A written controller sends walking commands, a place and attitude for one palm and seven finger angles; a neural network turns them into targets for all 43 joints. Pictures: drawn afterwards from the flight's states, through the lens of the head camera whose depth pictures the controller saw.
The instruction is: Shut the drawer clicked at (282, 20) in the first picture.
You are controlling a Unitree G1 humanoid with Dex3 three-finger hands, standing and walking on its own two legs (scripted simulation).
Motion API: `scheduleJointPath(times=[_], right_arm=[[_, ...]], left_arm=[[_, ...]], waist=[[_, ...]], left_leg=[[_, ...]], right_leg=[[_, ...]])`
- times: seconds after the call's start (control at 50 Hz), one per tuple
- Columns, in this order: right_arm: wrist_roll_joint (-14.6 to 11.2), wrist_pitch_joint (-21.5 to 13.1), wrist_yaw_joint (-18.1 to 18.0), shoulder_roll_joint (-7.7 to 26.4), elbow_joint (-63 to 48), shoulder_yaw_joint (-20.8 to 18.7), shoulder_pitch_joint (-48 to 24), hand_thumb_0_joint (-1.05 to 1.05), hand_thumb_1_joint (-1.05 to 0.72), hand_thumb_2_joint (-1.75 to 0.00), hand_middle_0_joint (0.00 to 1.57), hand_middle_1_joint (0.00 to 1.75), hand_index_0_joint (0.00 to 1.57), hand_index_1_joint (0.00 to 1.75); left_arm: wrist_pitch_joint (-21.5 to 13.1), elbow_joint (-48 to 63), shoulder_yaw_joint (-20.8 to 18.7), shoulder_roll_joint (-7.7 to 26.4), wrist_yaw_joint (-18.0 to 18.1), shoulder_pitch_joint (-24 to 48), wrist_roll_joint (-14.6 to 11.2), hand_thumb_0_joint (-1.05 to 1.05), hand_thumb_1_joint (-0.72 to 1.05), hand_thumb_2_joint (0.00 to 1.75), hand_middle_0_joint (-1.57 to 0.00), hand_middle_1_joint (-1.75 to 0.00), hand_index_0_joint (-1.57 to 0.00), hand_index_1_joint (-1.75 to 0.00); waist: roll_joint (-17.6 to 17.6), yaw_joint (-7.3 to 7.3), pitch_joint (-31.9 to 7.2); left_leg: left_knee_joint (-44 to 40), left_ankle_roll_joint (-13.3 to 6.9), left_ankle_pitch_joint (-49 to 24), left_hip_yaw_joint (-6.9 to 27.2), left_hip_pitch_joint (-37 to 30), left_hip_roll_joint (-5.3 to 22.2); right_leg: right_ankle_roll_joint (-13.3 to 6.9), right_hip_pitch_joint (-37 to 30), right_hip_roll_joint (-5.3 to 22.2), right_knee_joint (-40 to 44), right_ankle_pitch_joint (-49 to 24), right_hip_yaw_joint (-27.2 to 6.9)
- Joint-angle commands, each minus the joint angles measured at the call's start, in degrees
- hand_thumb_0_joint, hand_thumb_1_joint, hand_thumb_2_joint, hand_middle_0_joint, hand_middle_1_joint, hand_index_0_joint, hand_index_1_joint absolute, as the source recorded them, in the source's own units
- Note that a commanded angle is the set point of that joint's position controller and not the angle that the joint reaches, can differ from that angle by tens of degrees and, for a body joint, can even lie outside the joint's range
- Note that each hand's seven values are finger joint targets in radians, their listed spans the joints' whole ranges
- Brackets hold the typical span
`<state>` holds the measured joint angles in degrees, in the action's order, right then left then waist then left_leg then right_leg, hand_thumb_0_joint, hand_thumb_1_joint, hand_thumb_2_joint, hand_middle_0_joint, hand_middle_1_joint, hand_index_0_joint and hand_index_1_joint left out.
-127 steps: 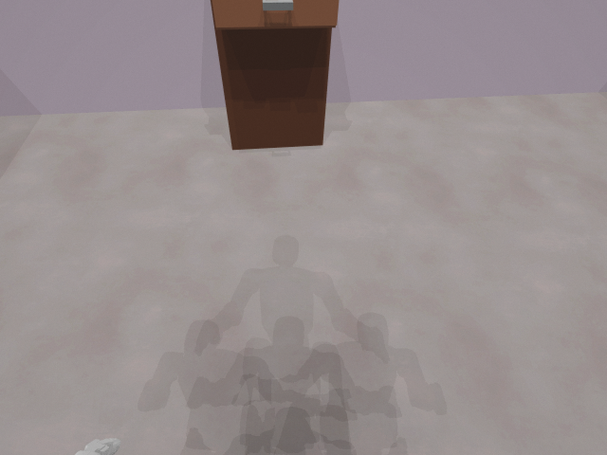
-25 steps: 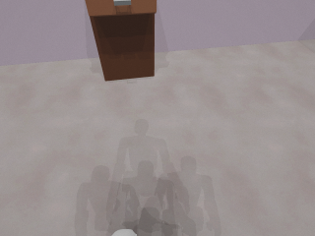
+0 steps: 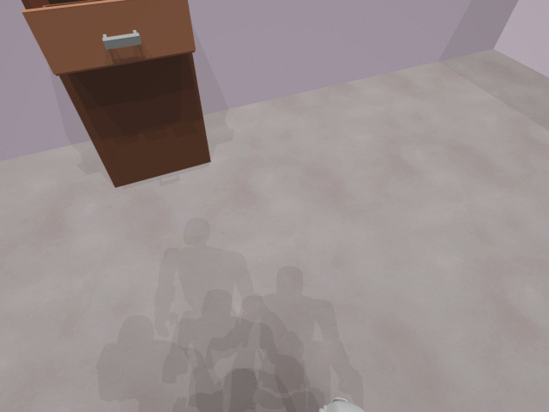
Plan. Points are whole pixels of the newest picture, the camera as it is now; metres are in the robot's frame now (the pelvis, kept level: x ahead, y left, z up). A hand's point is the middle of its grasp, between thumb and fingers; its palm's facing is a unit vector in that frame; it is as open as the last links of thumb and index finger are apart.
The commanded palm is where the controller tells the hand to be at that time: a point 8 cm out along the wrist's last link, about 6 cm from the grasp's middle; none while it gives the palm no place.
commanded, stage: walk to a spot facing it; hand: left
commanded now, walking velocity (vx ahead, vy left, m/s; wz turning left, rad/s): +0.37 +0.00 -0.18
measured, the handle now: (121, 38) +1.10 +0.53 +0.03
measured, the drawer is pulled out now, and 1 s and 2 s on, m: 0.21 0.21 0.21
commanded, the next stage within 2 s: turn to face it in 1.02 s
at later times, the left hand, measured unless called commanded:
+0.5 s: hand (180, 375) +0.21 +0.19 -0.19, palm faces +0.01 -0.99 -0.17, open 7.3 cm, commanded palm none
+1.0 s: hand (240, 207) +0.61 +0.12 -0.18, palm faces -0.22 -0.95 -0.23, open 7.3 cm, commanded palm none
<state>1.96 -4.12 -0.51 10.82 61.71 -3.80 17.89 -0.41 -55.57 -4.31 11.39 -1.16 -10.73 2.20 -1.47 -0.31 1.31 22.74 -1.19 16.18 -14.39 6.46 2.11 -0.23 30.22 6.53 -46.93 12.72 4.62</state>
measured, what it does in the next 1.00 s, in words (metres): walks ahead: right foot, then left foot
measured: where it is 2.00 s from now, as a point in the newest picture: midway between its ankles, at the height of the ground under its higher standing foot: (309, 292)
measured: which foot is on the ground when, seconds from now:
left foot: down 0.00-0.12, up 0.14-0.48, down 0.50-1.00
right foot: up 0.00-0.10, down 0.12-0.52, up 0.54-0.98, down 1.00-1.00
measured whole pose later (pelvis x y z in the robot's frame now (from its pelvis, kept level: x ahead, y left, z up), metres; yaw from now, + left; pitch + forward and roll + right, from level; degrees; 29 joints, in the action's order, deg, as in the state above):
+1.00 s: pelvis +0.48 -0.05 -0.02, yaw -12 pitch +0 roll +2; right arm 1.8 -3.0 -0.1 6.3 66.4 -2.7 26.3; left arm -2.0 -57.4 -4.0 10.8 -1.4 -7.7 2.2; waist 0.4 -2.4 4.7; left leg 32.2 4.0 27.5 -17.8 -1.3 8.2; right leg -3.6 25.6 3.8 -34.2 8.7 8.4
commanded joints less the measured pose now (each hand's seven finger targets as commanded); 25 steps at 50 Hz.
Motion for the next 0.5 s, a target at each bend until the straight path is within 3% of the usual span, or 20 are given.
scheduleJointPath(times=[0.0,0.04,0.06,0.08,0.1,0.12,0.14,0.16,0.18,0.2,0.24,0.3,0.38,0.42,0.44,0.46,0.48], right_arm=[[0.1,-0.5,0.1,7.1,-1.2,-0.7,4.4,0.00,-0.90,-0.90,0.20,0.30,0.20,0.30],[0.2,0.0,0.2,7.3,-0.6,-0.7,5.0,0.00,-0.90,-0.90,0.20,0.30,0.20,0.30],[0.0,0.2,0.1,7.4,-0.5,-0.4,4.8,0.00,-0.90,-0.90,0.20,0.30,0.20,0.30],[-0.4,0.1,0.3,6.8,-0.6,-0.1,4.2,0.00,-0.90,-0.90,0.20,0.30,0.20,0.30],[-1.2,-0.3,0.9,3.6,-1.9,0.6,5.5,0.00,-0.90,-0.90,0.20,0.30,0.20,0.30],[-1.3,-0.5,0.9,4.2,-4.5,0.9,2.1,0.00,-0.90,-0.90,0.20,0.30,0.20,0.30],[-1.3,-0.3,0.7,5.3,-5.0,0.4,-3.1,0.00,-0.90,-0.90,0.20,0.30,0.20,0.30],[-1.2,-0.3,0.7,4.6,-5.4,0.3,-5.3,0.00,-0.90,-0.90,0.20,0.30,0.20,0.30],[-0.8,0.1,0.8,3.9,-4.8,0.4,-4.7,0.00,-0.90,-0.90,0.20,0.30,0.20,0.30],[-0.5,0.9,0.9,2.9,-3.7,0.4,-2.8,0.00,-0.90,-0.90,0.20,0.30,0.20,0.30],[-0.5,2.0,1.2,1.4,-2.5,0.3,1.5,0.00,-0.90,-0.90,0.20,0.30,0.20,0.30],[-0.5,2.4,1.9,0.4,-3.7,0.6,0.0,0.00,-0.90,-0.90,0.20,0.30,0.20,0.30],[-0.7,1.0,2.6,0.8,-5.7,0.5,-5.1,0.00,-0.90,-0.90,0.20,0.30,0.20,0.30],[-0.8,0.7,2.4,2.1,-5.5,0.3,-4.1,0.00,-0.90,-0.90,0.20,0.30,0.20,0.30],[-0.7,0.4,2.2,3.1,-4.6,0.0,-1.2,0.00,-0.90,-0.90,0.20,0.30,0.20,0.30],[-0.4,0.0,1.6,5.4,-2.5,-0.6,5.5,0.00,-0.90,-0.90,0.20,0.30,0.20,0.30],[0.5,-0.4,0.9,11.5,-0.7,-2.0,13.3,0.00,-0.90,-0.90,0.20,0.30,0.20,0.30]], left_arm=[[-0.7,3.3,0.3,0.4,-0.9,2.8,-0.2,0.00,0.90,0.90,-0.20,-0.30,-0.20,-0.30],[-1.1,2.9,0.2,1.2,-0.7,1.9,-0.2,0.00,0.90,0.90,-0.20,-0.30,-0.20,-0.30],[-1.5,1.4,-0.1,2.2,-0.6,-2.0,-0.1,0.00,0.90,0.90,-0.20,-0.30,-0.20,-0.30],[-2.1,-1.2,-0.7,4.9,-0.3,-10.0,0.1,0.00,0.90,0.90,-0.20,-0.30,-0.20,-0.30],[-2.9,-3.4,-2.3,11.5,0.4,-17.9,0.2,0.00,0.90,0.90,-0.20,-0.30,-0.20,-0.30],[-3.0,-4.5,-2.9,15.8,0.8,-21.9,-1.1,0.00,0.90,0.90,-0.20,-0.30,-0.20,-0.30],[-2.9,-4.4,-2.7,13.9,1.4,-19.3,-1.4,0.00,0.90,0.90,-0.20,-0.30,-0.20,-0.30],[-3.0,-3.1,-1.8,11.7,1.6,-14.9,-1.2,0.00,0.90,0.90,-0.20,-0.30,-0.20,-0.30],[-3.2,-2.3,-1.0,9.2,1.8,-10.8,-1.1,0.00,0.90,0.90,-0.20,-0.30,-0.20,-0.30],[-3.5,-2.0,-0.2,7.4,1.8,-8.6,-1.0,0.00,0.90,0.90,-0.20,-0.30,-0.20,-0.30],[-3.9,-2.1,0.2,6.0,1.9,-5.9,-0.6,0.00,0.90,0.90,-0.20,-0.30,-0.20,-0.30],[-4.1,-2.5,0.0,6.4,1.7,-6.0,-0.7,0.00,0.90,0.90,-0.20,-0.30,-0.20,-0.30],[-4.0,-4.3,-0.3,7.7,1.4,-8.7,-0.7,0.00,0.90,0.90,-0.20,-0.30,-0.20,-0.30],[-3.7,-5.0,-0.4,8.2,1.4,-8.9,-0.8,0.00,0.90,0.90,-0.20,-0.30,-0.20,-0.30],[-3.5,-5.1,-0.6,7.9,1.3,-8.6,-0.9,0.00,0.90,0.90,-0.20,-0.30,-0.20,-0.30],[-3.3,-4.8,-0.4,6.8,1.2,-8.3,-1.0,0.00,0.90,0.90,-0.20,-0.30,-0.20,-0.30],[-3.1,-3.8,0.0,3.5,0.8,-9.6,-1.4,0.00,0.90,0.90,-0.20,-0.30,-0.20,-0.30]], waist=[[6.2,-1.16,5.0],[5.0,-0.31,3.6],[3.4,1.93,1.4],[0.4,5.79,-3.1],[-12.3,7.99,-10.3],[-15.8,8.54,-11.5],[-10.8,8.88,-8.4],[-4.7,7.15,-3.4],[-1.0,4.45,-1.2],[-1.0,2.23,-0.2],[-4.6,-0.96,1.2],[-5.2,-1.19,2.5],[-5.8,0.86,2.5],[-4.3,-0.35,3.0],[-1.9,-2.04,2.2],[2.3,-5.08,0.2],[15.9,-7.55,-4.3]], left_leg=[[-10.9,-6.8,-5.6,9.6,1.3,16.7],[-6.0,-5.7,-10.1,8.3,0.2,15.9],[0.8,-4.4,-15.8,6.1,1.6,14.4],[13.8,-2.2,-20.3,2.5,5.9,11.3],[32.5,0.6,-6.4,-1.4,20.2,5.7],[45.8,1.2,16.2,3.9,31.0,1.2],[52.1,0.5,14.1,10.2,34.3,3.9],[53.0,0.7,8.9,12.1,36.3,6.1],[49.9,1.2,5.0,13.1,33.9,7.7],[46.9,1.7,3.0,12.5,30.1,8.2],[40.4,2.7,2.0,10.9,25.2,8.2],[28.9,3.4,-2.2,8.9,22.6,7.8],[17.2,2.5,-3.1,6.7,19.4,5.6],[12.8,2.1,-4.2,5.0,13.9,4.3],[10.1,1.9,-4.7,4.3,7.1,3.3],[7.0,1.3,-3.0,5.6,-2.2,3.5],[-0.3,-2.3,3.5,21.8,-11.7,14.7]], right_leg=[[-0.1,-3.1,-1.0,9.0,-0.4,1.5],[-0.9,-8.7,-3.1,13.3,0.0,3.6],[-1.7,-16.1,-4.8,16.8,-1.1,4.7],[-3.8,-28.4,-3.6,18.9,-0.5,1.8],[-9.2,-43.1,10.5,23.4,3.2,-17.6],[-14.5,-46.9,18.9,30.2,-1.4,-34.0],[-14.7,-42.3,18.8,30.7,-1.3,-32.6],[-13.9,-36.6,17.3,31.3,-0.4,-28.2],[-11.9,-30.7,14.8,32.1,-2.6,-21.6],[-10.1,-25.0,12.6,33.2,-4.3,-16.5],[-8.7,-18.5,10.0,34.8,-4.6,-9.8],[-8.6,-15.6,7.9,36.3,-0.9,-6.8],[-7.9,-20.0,7.8,33.7,-0.7,-7.3],[-7.1,-19.1,7.5,31.4,-0.4,-6.8],[-6.2,-16.2,6.3,27.2,-1.3,-5.7],[-4.9,-12.9,3.5,17.0,-5.5,-3.2],[-2.0,-4.5,-2.9,-0.8,2.3,1.7]])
